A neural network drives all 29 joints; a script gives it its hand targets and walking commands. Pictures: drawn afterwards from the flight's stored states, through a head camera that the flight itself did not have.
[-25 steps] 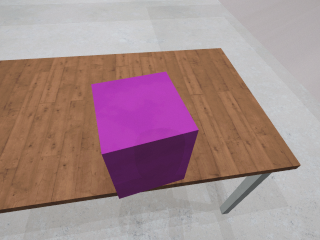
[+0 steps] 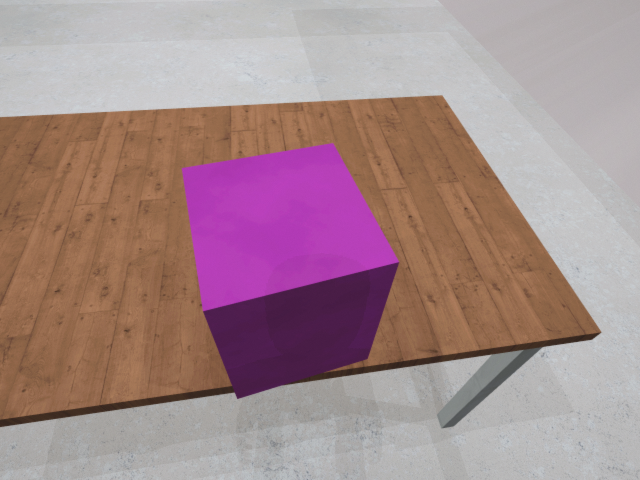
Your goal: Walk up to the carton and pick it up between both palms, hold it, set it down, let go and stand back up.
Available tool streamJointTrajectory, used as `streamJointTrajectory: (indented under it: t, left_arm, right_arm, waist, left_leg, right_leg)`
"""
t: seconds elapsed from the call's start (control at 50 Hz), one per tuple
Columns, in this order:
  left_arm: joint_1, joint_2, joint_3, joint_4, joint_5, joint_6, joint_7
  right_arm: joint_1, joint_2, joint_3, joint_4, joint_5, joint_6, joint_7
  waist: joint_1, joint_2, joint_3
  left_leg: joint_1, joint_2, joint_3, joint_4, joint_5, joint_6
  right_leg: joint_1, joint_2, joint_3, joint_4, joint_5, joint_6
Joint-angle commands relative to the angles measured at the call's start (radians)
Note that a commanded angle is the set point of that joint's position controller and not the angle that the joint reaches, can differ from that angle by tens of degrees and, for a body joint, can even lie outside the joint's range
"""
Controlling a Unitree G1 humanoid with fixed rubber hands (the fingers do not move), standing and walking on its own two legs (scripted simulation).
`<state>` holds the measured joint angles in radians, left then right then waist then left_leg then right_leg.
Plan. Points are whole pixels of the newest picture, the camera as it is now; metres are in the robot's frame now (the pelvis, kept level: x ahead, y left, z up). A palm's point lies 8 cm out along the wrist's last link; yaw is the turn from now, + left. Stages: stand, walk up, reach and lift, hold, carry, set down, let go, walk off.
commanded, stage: walk up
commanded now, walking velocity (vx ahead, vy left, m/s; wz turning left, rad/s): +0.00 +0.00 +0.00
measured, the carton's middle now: (284, 273) +0.37 +0.05 +0.03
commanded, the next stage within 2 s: none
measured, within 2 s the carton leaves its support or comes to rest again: neither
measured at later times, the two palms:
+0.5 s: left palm out of the picture +0.02 +0.23 -0.13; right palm out of the picture +0.03 -0.31 -0.14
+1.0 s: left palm out of the picture -0.04 +0.20 -0.13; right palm out of the picture +0.12 -0.29 -0.12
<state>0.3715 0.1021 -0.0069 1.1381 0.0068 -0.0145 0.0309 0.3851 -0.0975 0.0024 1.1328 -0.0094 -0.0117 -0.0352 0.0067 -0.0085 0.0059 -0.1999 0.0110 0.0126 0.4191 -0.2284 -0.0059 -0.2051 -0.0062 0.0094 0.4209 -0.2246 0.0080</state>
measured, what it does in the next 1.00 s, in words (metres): steps on the spot, turning left: left foot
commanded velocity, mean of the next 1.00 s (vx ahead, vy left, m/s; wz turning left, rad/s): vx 0.00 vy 0.00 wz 0.00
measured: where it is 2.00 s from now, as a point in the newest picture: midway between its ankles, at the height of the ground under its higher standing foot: outside the picture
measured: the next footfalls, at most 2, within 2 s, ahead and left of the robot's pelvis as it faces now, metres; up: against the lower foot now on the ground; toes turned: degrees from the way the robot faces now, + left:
left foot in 0.74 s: +0.01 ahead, +0.08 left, +0.00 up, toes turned +16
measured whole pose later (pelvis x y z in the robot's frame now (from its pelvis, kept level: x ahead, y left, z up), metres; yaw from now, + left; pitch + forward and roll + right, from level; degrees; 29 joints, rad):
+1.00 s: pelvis +0.00 -0.06 -0.01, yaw +16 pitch -1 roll +0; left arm 0.36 0.27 0.00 0.80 0.02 -0.01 0.00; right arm 0.34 -0.23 -0.02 0.76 -0.01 -0.01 -0.02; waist 0.00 -0.02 0.04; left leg -0.26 0.00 -0.04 0.56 -0.28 -0.02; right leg -0.23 -0.06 -0.08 0.54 -0.26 0.02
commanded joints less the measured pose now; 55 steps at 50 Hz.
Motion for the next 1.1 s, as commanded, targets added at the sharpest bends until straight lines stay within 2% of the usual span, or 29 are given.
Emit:
streamJointTrajectory:
  t: [0.0,0.04,0.12,0.14,0.16,0.2,0.28,0.32,0.36,0.38,0.4,0.42,0.44,0.5,0.56,0.62,0.68,0.7,0.72,0.74,0.76,0.78,0.8,0.84,0.9,0.94,0.96,1.0,1.08]
  left_arm:
    - [0.112,0.06,0.01,-0.003,0.0,-0.008,0.005]
    - [0.1,0.046,0.001,0.006,0.002,-0.007,0.006]
    - [0.111,0.088,0.011,0.003,0.003,-0.006,0.0]
    - [0.087,0.104,0.013,0.001,0.0,-0.01,0.004]
    - [0.011,0.231,0.052,-0.08,-0.005,-0.009,0.021]
    - [0.013,0.193,0.046,-0.096,0.0,-0.004,0.03]
    - [-0.014,0.15,0.052,-0.171,0.025,0.018,0.025]
    - [-0.001,0.174,0.058,-0.2,0.027,0.02,0.02]
    - [0.031,0.212,0.069,-0.218,0.027,0.015,0.018]
    - [0.04,0.253,0.081,-0.227,0.025,0.013,0.017]
    - [0.038,0.321,0.096,-0.241,0.011,0.016,0.018]
    - [0.004,0.327,0.097,-0.254,0.018,0.017,0.02]
    - [-0.02,0.315,0.088,-0.277,0.023,0.021,0.022]
    - [-0.074,0.261,0.06,-0.308,0.039,0.028,0.016]
    - [-0.048,0.281,0.05,-0.322,0.036,0.024,0.011]
    - [-0.037,0.308,0.047,-0.335,0.026,0.02,0.006]
    - [-0.071,0.335,0.042,-0.353,0.011,0.026,-0.003]
    - [-0.067,0.318,0.034,-0.362,-0.003,0.027,-0.01]
    - [-0.064,0.292,0.024,-0.376,-0.012,0.024,-0.017]
    - [-0.04,0.251,0.013,-0.387,-0.009,0.024,-0.024]
    - [-0.035,0.245,0.018,-0.401,0.005,0.038,-0.022]
    - [-0.046,0.26,0.028,-0.4,0.016,0.046,-0.021]
    - [-0.059,0.261,0.03,-0.401,0.021,0.045,-0.024]
    - [0.003,0.243,0.025,-0.388,0.018,0.029,-0.026]
    - [0.097,0.23,0.027,-0.364,0.012,-0.008,-0.029]
    - [0.075,0.285,0.039,-0.383,0.015,-0.019,-0.024]
    - [0.02,0.318,0.044,-0.405,0.01,-0.016,-0.022]
    - [-0.004,0.323,0.051,-0.412,-0.004,-0.009,-0.023]
    - [0.016,0.307,0.042,-0.423,-0.003,-0.015,-0.023]
  right_arm:
    - [0.098,-0.057,-0.007,-0.007,0.003,-0.015,-0.001]
    - [0.099,-0.063,-0.009,-0.017,0.006,-0.013,-0.003]
    - [0.099,-0.073,-0.009,-0.014,0.003,-0.015,-0.003]
    - [0.105,-0.088,-0.014,-0.018,0.005,-0.015,-0.001]
    - [0.117,-0.154,-0.042,-0.085,-0.005,-0.026,-0.026]
    - [0.103,-0.192,-0.052,-0.123,-0.017,-0.034,-0.039]
    - [0.095,-0.217,-0.078,-0.184,-0.034,-0.015,-0.051]
    - [0.077,-0.225,-0.087,-0.223,-0.032,-0.005,-0.051]
    - [0.05,-0.219,-0.084,-0.256,-0.031,-0.002,-0.047]
    - [0.038,-0.191,-0.077,-0.288,-0.022,0.001,-0.044]
    - [0.014,-0.141,-0.064,-0.312,-0.021,0.006,-0.045]
    - [0.015,-0.125,-0.066,-0.33,-0.036,0.016,-0.052]
    - [0.034,-0.146,-0.07,-0.33,-0.042,0.025,-0.058]
    - [0.082,-0.141,-0.073,-0.323,-0.034,0.02,-0.039]
    - [0.052,-0.165,-0.076,-0.367,-0.029,0.013,-0.017]
    - [0.005,-0.167,-0.069,-0.414,-0.029,0.006,-0.009]
    - [0.058,-0.177,-0.075,-0.42,-0.029,-0.012,-0.008]
    - [0.076,-0.193,-0.08,-0.418,-0.033,-0.02,-0.009]
    - [0.086,-0.236,-0.088,-0.42,-0.038,-0.027,-0.011]
    - [0.095,-0.283,-0.1,-0.424,-0.04,-0.031,-0.011]
    - [0.089,-0.336,-0.112,-0.414,-0.027,-0.027,-0.013]
    - [0.061,-0.325,-0.106,-0.423,-0.021,-0.026,-0.014]
    - [0.034,-0.301,-0.093,-0.421,-0.025,-0.025,-0.016]
    - [0.002,-0.282,-0.078,-0.438,-0.028,-0.025,-0.019]
    - [-0.063,-0.272,-0.062,-0.444,-0.01,-0.015,0.003]
    - [-0.032,-0.228,-0.043,-0.443,0.009,-0.014,0.018]
    - [0.005,-0.209,-0.037,-0.435,0.019,-0.01,0.02]
    - [-0.004,-0.235,-0.049,-0.427,0.002,0.002,0.021]
    - [0.017,-0.261,-0.055,-0.424,-0.007,-0.016,0.025]
  waist:
    - [0.01,0.034,0.06]
    - [0.002,-0.019,0.1]
    - [-0.003,0.023,0.091]
    - [-0.009,0.008,0.07]
    - [-0.009,-0.04,0.077]
    - [-0.001,0.018,0.031]
    - [-0.009,0.143,0.08]
    - [-0.006,0.145,0.071]
    - [0.025,0.094,0.041]
    - [0.031,-0.018,0.02]
    - [0.057,-0.152,0.016]
    - [0.053,-0.172,0.032]
    - [0.038,-0.115,0.058]
    - [0.002,-0.044,0.06]
    - [0.027,-0.075,0.03]
    - [0.038,-0.129,0.051]
    - [-0.014,-0.062,0.016]
    - [-0.024,-0.06,0.016]
    - [-0.032,-0.002,0.001]
    - [-0.03,0.1,-0.008]
    - [-0.027,0.133,0.041]
    - [-0.035,0.138,0.099]
    - [-0.041,0.116,0.135]
    - [-0.01,0.125,0.079]
    - [0.034,0.095,-0.015]
    - [0.01,0.028,-0.027]
    - [-0.025,-0.004,-0.002]
    - [-0.024,0.002,0.097]
    - [-0.015,-0.065,0.064]
  left_leg:
    - [-0.032,0.072,-0.077,-0.089,0.016,0.024]
    - [-0.038,0.075,-0.076,-0.085,0.055,0.022]
    - [0.008,0.074,-0.069,-0.072,0.091,0.021]
    - [0.008,0.075,-0.071,-0.076,0.099,0.022]
    - [-0.041,0.114,-0.135,-0.038,0.203,0.03]
    - [-0.028,0.156,-0.173,0.003,0.322,0.068]
    - [-0.082,0.223,-0.314,-0.033,0.177,0.139]
    - [-0.126,0.221,-0.318,-0.016,0.167,0.142]
    - [-0.186,0.177,-0.276,0.072,0.182,0.104]
    - [-0.255,0.091,-0.171,0.203,0.116,0.053]
    - [-0.31,-0.057,-0.024,0.409,-0.117,-0.004]
    - [-0.337,-0.038,0.0,0.616,-0.364,-0.017]
    - [-0.362,-0.015,-0.037,0.719,-0.396,-0.015]
    - [-0.329,0.002,-0.047,0.682,-0.281,-0.013]
    - [-0.288,0.004,-0.02,0.473,-0.248,-0.022]
    - [-0.213,0.0,-0.004,0.313,-0.22,-0.014]
    - [-0.021,-0.027,0.026,0.057,0.006,0.005]
    - [0.052,-0.012,-0.013,0.019,0.07,0.023]
    - [0.13,0.074,-0.147,0.017,0.082,0.061]
    - [0.128,0.223,-0.367,-0.048,0.038,0.127]
    - [-0.031,0.298,-0.458,-0.087,-0.045,0.222]
    - [-0.095,0.304,-0.488,-0.119,-0.11,0.252]
    - [-0.093,0.279,-0.442,-0.129,-0.062,0.244]
    - [-0.047,0.244,-0.365,-0.083,0.072,0.208]
    - [-0.095,0.117,-0.192,0.013,0.14,0.106]
    - [-0.136,0.055,-0.133,0.054,0.112,0.041]
    - [-0.109,0.021,-0.11,0.06,-0.006,0.016]
    - [-0.038,0.012,-0.11,0.078,-0.059,0.017]
    - [-0.044,0.028,-0.141,0.093,0.089,0.021]
  right_leg:
    - [-0.013,-0.073,0.052,-0.059,0.056,-0.027]
    - [-0.028,-0.073,0.053,-0.057,0.079,-0.027]
    - [-0.041,-0.075,0.066,-0.067,0.102,-0.024]
    - [-0.029,-0.073,0.055,-0.072,0.101,-0.027]
    - [-0.007,-0.062,-0.01,0.015,0.094,-0.019]
    - [-0.01,-0.065,-0.02,0.086,0.121,-0.014]
    - [-0.089,-0.039,-0.034,0.189,-0.035,-0.003]
    - [-0.063,-0.045,-0.028,0.192,-0.062,-0.009]
    - [0.02,-0.072,0.006,0.122,0.017,-0.04]
    - [0.085,-0.143,0.082,0.037,0.044,-0.081]
    - [0.074,-0.279,0.226,-0.107,0.077,-0.156]
    - [0.035,-0.381,0.281,-0.131,0.161,-0.237]
    - [-0.002,-0.398,0.258,-0.124,0.221,-0.263]
    - [0.024,-0.257,0.065,-0.06,0.265,-0.22]
    - [0.09,-0.257,0.05,-0.073,0.089,-0.198]
    - [0.058,-0.278,0.024,-0.042,0.134,-0.205]
    - [-0.031,-0.282,-0.016,0.04,0.142,-0.161]
    - [-0.105,-0.266,-0.036,0.053,0.078,-0.121]
    - [-0.193,-0.24,-0.061,0.095,-0.031,-0.074]
    - [-0.228,-0.146,-0.124,0.195,-0.189,-0.022]
    - [-0.161,-0.094,-0.095,0.28,-0.319,-0.002]
    - [-0.167,-0.095,-0.063,0.332,-0.347,-0.003]
    - [-0.2,-0.09,-0.04,0.354,-0.341,0.001]
    - [-0.184,-0.092,-0.027,0.291,-0.262,-0.001]
    - [0.055,-0.049,-0.066,0.017,0.002,-0.002]
    - [0.116,-0.122,0.007,-0.001,0.088,-0.02]
    - [0.025,-0.178,0.071,-0.058,-0.049,-0.047]
    - [-0.156,-0.188,0.08,-0.116,-0.27,-0.056]
    - [-0.065,-0.161,0.016,-0.087,-0.081,-0.058]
